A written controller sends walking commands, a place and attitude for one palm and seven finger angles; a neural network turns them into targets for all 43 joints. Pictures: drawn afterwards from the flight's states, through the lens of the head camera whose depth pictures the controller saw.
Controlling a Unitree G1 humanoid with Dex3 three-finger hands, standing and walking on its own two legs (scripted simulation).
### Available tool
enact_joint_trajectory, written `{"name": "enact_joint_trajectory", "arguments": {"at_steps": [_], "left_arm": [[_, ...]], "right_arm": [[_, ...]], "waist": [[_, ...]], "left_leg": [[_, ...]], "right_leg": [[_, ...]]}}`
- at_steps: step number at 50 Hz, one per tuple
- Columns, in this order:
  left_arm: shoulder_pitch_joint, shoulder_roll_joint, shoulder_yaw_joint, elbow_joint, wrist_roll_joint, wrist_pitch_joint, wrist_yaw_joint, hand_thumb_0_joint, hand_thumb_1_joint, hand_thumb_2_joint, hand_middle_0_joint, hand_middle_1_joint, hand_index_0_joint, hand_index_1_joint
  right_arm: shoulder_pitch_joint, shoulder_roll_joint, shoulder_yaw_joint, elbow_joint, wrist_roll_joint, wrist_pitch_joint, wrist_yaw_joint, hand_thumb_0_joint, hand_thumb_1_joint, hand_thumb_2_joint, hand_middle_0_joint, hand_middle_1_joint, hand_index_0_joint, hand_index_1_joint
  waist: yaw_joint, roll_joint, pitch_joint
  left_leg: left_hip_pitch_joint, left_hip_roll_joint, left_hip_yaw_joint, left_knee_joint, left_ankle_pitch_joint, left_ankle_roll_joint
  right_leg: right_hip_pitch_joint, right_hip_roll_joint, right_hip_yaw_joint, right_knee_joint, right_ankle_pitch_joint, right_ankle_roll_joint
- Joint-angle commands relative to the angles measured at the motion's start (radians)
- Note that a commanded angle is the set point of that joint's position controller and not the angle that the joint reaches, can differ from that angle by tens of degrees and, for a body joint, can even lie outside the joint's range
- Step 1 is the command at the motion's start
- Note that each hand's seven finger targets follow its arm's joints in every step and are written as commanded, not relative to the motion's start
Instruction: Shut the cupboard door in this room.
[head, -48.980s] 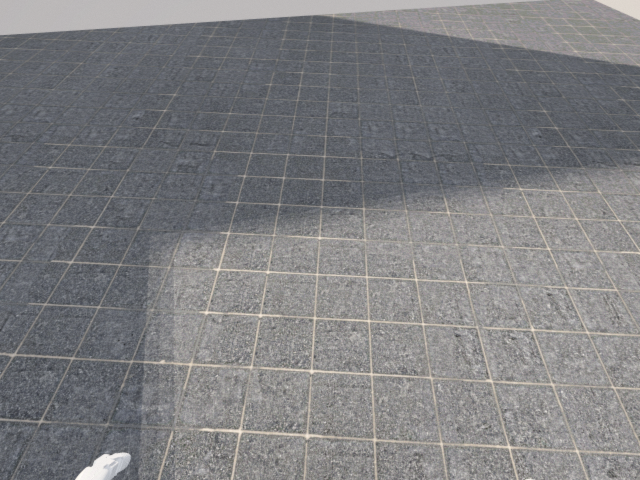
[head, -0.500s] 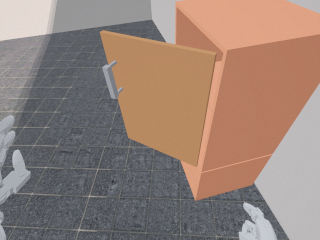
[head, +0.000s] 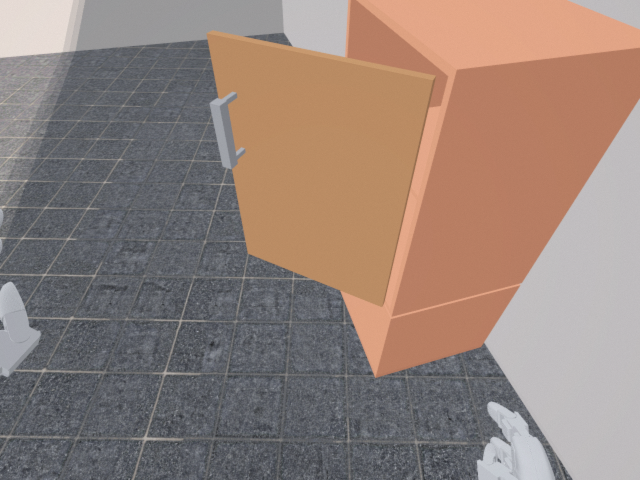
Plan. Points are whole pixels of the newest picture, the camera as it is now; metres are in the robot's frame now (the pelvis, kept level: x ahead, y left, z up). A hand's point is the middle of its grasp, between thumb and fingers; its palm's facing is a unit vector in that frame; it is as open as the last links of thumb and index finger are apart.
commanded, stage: step back with the hand held close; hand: left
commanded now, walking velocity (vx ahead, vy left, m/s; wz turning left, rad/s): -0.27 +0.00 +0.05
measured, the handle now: (230, 130) +0.73 +0.23 +0.06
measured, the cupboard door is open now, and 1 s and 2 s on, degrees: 47 47 47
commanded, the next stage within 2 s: stop stepping back and stand still in 0.68 s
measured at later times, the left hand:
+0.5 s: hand out of the picture +0.12 +0.26 +0.18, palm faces +0.47 -0.73 -0.51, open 7.4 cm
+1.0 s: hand out of the picture +0.03 +0.23 +0.20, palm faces +0.46 -0.77 -0.45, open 7.4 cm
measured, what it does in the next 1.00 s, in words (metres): walks backwards: right foot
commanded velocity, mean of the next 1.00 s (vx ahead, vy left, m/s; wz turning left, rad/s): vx -0.23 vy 0.02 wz -0.03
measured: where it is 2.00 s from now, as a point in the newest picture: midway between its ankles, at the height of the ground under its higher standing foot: outside the picture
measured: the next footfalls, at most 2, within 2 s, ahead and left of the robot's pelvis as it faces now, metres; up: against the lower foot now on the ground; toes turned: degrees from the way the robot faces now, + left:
right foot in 0.66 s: -0.23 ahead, -0.15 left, +0.00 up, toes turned +1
right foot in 1.46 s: -0.18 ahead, -0.09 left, +0.00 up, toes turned -9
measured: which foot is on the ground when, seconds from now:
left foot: down 0.00-1.00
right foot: down 0.00-0.42, up 0.44-0.64, down 0.66-1.00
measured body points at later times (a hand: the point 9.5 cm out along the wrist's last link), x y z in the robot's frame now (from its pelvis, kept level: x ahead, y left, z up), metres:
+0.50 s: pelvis -0.08 -0.02 -0.01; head -0.06 +0.00 +0.44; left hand +0.09 +0.30 +0.21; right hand +0.09 -0.26 -0.08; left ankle +0.04 +0.07 -0.72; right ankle -0.03 -0.15 -0.70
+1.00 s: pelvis -0.15 -0.03 +0.00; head -0.21 -0.02 +0.44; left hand +0.00 +0.27 +0.22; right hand -0.01 -0.30 -0.07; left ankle -0.03 +0.07 -0.69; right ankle -0.27 -0.15 -0.72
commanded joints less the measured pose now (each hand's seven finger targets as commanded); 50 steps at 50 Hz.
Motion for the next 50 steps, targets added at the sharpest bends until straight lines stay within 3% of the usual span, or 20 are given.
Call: {"name": "enact_joint_trajectory", "arguments": {"at_steps": [1, 8, 13, 15, 18, 21, 24, 27, 30, 32, 35, 37, 38, 40, 42, 43, 45, 46, 47, 50], "left_arm": [[-0.148, 0.205, 0.134, -0.237, 0.019, -0.084, 0.021, 0.000, 0.900, 0.900, -0.200, -0.300, -0.200, -0.300], [-0.132, 0.198, 0.146, -0.282, 0.028, -0.121, 0.028, 0.000, 0.900, 0.900, -0.200, -0.300, -0.200, -0.300], [-0.088, 0.211, 0.135, -0.250, 0.002, -0.126, 0.043, 0.000, 0.900, 0.900, -0.200, -0.300, -0.200, -0.300], [-0.060, 0.221, 0.136, -0.235, -0.007, -0.123, 0.052, 0.000, 0.900, 0.900, -0.200, -0.300, -0.200, -0.300], [-0.007, 0.232, 0.156, -0.262, -0.015, -0.131, 0.058, 0.000, 0.900, 0.900, -0.200, -0.300, -0.200, -0.300], [-0.001, 0.240, 0.207, -0.290, 0.003, -0.143, 0.060, 0.000, 0.900, 0.900, -0.200, -0.300, -0.200, -0.300], [-0.045, 0.268, 0.233, -0.383, -0.012, -0.150, 0.048, 0.000, 0.900, 0.900, -0.200, -0.300, -0.200, -0.300], [0.070, 0.195, 0.180, -0.271, -0.027, -0.141, 0.038, 0.000, 0.900, 0.900, -0.200, -0.300, -0.200, -0.300], [-0.039, 0.163, 0.107, -0.305, -0.044, -0.143, 0.028, 0.000, 0.900, 0.900, -0.200, -0.300, -0.200, -0.300], [-0.116, 0.168, 0.084, -0.321, -0.034, -0.164, 0.028, 0.000, 0.900, 0.900, -0.200, -0.300, -0.200, -0.300], [-0.198, 0.238, 0.114, -0.331, -0.023, -0.177, 0.034, 0.000, 0.900, 0.900, -0.200, -0.300, -0.200, -0.300], [-0.212, 0.243, 0.109, -0.354, -0.031, -0.171, 0.024, 0.000, 0.900, 0.900, -0.200, -0.300, -0.200, -0.300], [-0.186, 0.277, 0.152, -0.373, -0.040, -0.163, 0.018, 0.000, 0.900, 0.900, -0.200, -0.300, -0.200, -0.300], [-0.014, 0.294, 0.204, -0.316, -0.047, -0.148, 0.003, 0.000, 0.900, 0.900, -0.200, -0.300, -0.200, -0.300], [0.116, 0.274, 0.220, -0.257, -0.058, -0.118, -0.003, 0.000, 0.900, 0.900, -0.200, -0.300, -0.200, -0.300], [0.084, 0.274, 0.204, -0.272, -0.065, -0.105, -0.005, 0.000, 0.900, 0.900, -0.200, -0.300, -0.200, -0.300], [0.040, 0.283, 0.185, -0.218, -0.055, -0.085, 0.009, 0.000, 0.900, 0.900, -0.200, -0.300, -0.200, -0.300], [-0.028, 0.305, 0.183, -0.224, -0.049, -0.080, 0.019, 0.000, 0.900, 0.900, -0.200, -0.300, -0.200, -0.300], [-0.046, 0.268, 0.140, -0.185, -0.034, -0.081, 0.024, 0.000, 0.900, 0.900, -0.200, -0.300, -0.200, -0.300], [-0.173, 0.207, 0.050, -0.050, -0.014, -0.070, 0.025, 0.000, 0.900, 0.900, -0.200, -0.300, -0.200, -0.300]], "right_arm": [[-0.097, -0.156, -0.062, -0.152, -0.003, -0.075, -0.016, 0.000, -0.900, -0.900, 0.200, 0.300, 0.200, 0.300], [-0.076, -0.135, -0.059, -0.142, -0.007, -0.112, -0.005, 0.000, -0.900, -0.900, 0.200, 0.300, 0.200, 0.300], [-0.058, -0.094, -0.052, -0.094, -0.019, -0.105, 0.023, 0.000, -0.900, -0.900, 0.200, 0.300, 0.200, 0.300], [-0.054, -0.089, -0.051, -0.083, -0.014, -0.093, 0.027, 0.000, -0.900, -0.900, 0.200, 0.300, 0.200, 0.300], [-0.060, -0.104, -0.056, -0.092, -0.004, -0.087, 0.019, 0.000, -0.900, -0.900, 0.200, 0.300, 0.200, 0.300], [-0.108, -0.133, -0.060, -0.119, -0.003, -0.104, 0.000, 0.000, -0.900, -0.900, 0.200, 0.300, 0.200, 0.300], [-0.097, -0.115, -0.082, -0.092, -0.020, -0.138, 0.001, 0.000, -0.900, -0.900, 0.200, 0.300, 0.200, 0.300], [-0.106, -0.113, -0.084, -0.074, -0.010, -0.173, 0.008, 0.000, -0.900, -0.900, 0.200, 0.300, 0.200, 0.300], [-0.092, -0.103, -0.058, -0.015, -0.030, -0.192, 0.017, 0.000, -0.900, -0.900, 0.200, 0.300, 0.200, 0.300], [-0.082, -0.100, -0.060, 0.021, -0.033, -0.201, 0.018, 0.000, -0.900, -0.900, 0.200, 0.300, 0.200, 0.300], [-0.104, -0.082, -0.069, 0.031, -0.019, -0.198, 0.006, 0.000, -0.900, -0.900, 0.200, 0.300, 0.200, 0.300], [-0.117, -0.064, -0.078, 0.007, 0.007, -0.186, -0.001, 0.000, -0.900, -0.900, 0.200, 0.300, 0.200, 0.300], [-0.157, -0.074, -0.076, -0.035, 0.017, -0.180, -0.005, 0.000, -0.900, -0.900, 0.200, 0.300, 0.200, 0.300], [-0.170, -0.070, -0.062, -0.070, 0.012, -0.152, -0.003, 0.000, -0.900, -0.900, 0.200, 0.300, 0.200, 0.300], [-0.162, -0.058, -0.046, -0.084, 0.004, -0.125, 0.004, 0.000, -0.900, -0.900, 0.200, 0.300, 0.200, 0.300], [-0.171, -0.061, -0.039, -0.093, -0.001, -0.106, 0.005, 0.000, -0.900, -0.900, 0.200, 0.300, 0.200, 0.300], [-0.145, -0.065, -0.039, -0.080, -0.009, -0.077, -0.008, 0.000, -0.900, -0.900, 0.200, 0.300, 0.200, 0.300], [-0.149, -0.084, -0.052, -0.064, -0.012, -0.075, -0.008, 0.000, -0.900, -0.900, 0.200, 0.300, 0.200, 0.300], [-0.127, -0.076, -0.041, -0.049, -0.013, -0.077, -0.012, 0.000, -0.900, -0.900, 0.200, 0.300, 0.200, 0.300], [-0.099, -0.083, -0.023, -0.047, -0.002, -0.095, -0.018, 0.000, -0.900, -0.900, 0.200, 0.300, 0.200, 0.300]], "waist": [[-0.005, 0.084, -0.016], [-0.011, 0.043, -0.032], [-0.023, -0.155, -0.027], [-0.031, -0.171, -0.057], [-0.032, -0.051, -0.088], [-0.005, 0.243, -0.091], [-0.001, 0.171, -0.167], [0.000, 0.203, -0.131], [-0.013, 0.186, -0.064], [-0.014, 0.151, -0.108], [0.000, 0.006, -0.275], [-0.024, -0.174, -0.378], [-0.017, -0.178, -0.382], [-0.003, -0.018, -0.334], [-0.001, 0.146, -0.227], [-0.017, 0.142, -0.110], [-0.031, -0.040, 0.114], [-0.022, -0.127, 0.180], [-0.029, -0.156, 0.250], [-0.041, -0.168, 0.288]], "left_leg": [[-0.539, 0.219, -0.244, -0.386, -0.503, 0.037], [-0.542, 0.165, -0.208, -0.266, -0.531, 0.022], [-0.206, 0.048, -0.128, 0.060, -0.252, -0.069], [-0.098, 0.041, -0.115, 0.057, -0.186, -0.070], [-0.128, 0.080, -0.176, -0.114, -0.253, -0.037], [-0.540, 0.298, -0.409, -0.454, -0.545, 0.061], [-0.361, 0.361, -0.370, -0.427, -0.276, 0.060], [-0.256, 0.336, -0.275, -0.430, -0.324, 0.017], [-0.083, 0.318, -0.271, -0.438, -0.196, -0.023], [0.115, 0.284, -0.222, -0.320, 0.095, -0.056], [0.375, 0.206, -0.056, -0.094, 0.518, -0.084], [0.413, 0.132, 0.003, -0.071, 0.588, -0.076], [0.423, 0.131, -0.002, -0.084, 0.580, -0.064], [0.415, 0.151, -0.019, -0.104, 0.589, -0.037], [0.297, 0.163, -0.041, -0.160, 0.249, -0.053], [0.204, 0.127, -0.030, -0.167, 0.008, -0.090], [0.142, 0.041, -0.050, 0.180, -0.059, -0.145], [0.070, 0.036, -0.104, 0.370, -0.059, -0.146], [-0.047, 0.068, -0.150, 0.450, -0.043, -0.131], [-0.104, 0.127, -0.115, 0.229, -0.010, -0.109]], "right_leg": [[0.462, 0.031, 0.048, 0.137, 0.060, -0.002], [0.395, 0.002, 0.135, 0.099, -0.032, -0.032], [-0.004, -0.221, 0.386, -0.260, -0.243, -0.145], [-0.070, -0.215, 0.317, -0.282, -0.252, -0.130], [-0.025, -0.108, 0.172, -0.182, -0.245, -0.072], [0.340, 0.083, 0.019, 0.287, -0.076, -0.007], [0.265, 0.103, 0.027, 0.424, -0.197, -0.007], [0.220, 0.101, -0.019, 0.267, -0.272, -0.015], [0.120, 0.088, -0.023, -0.028, -0.295, -0.027], [0.059, 0.046, 0.019, -0.256, -0.147, -0.031], [0.006, -0.041, 0.085, -0.259, 0.296, -0.017], [0.093, -0.057, 0.057, -0.176, 0.788, 0.092], [0.102, -0.058, 0.049, -0.130, 0.863, 0.123], [0.049, -0.029, 0.026, -0.084, 0.604, 0.098], [0.016, -0.004, 0.014, -0.165, 0.060, 0.023], [-0.049, -0.022, 0.045, -0.268, -0.224, -0.027], [-0.372, -0.209, 0.298, -0.511, -0.646, -0.140], [-0.450, -0.302, 0.393, -0.564, -0.683, -0.181], [-0.408, -0.306, 0.351, -0.538, -0.576, -0.213], [-0.188, -0.188, 0.107, -0.396, -0.229, -0.151]]}}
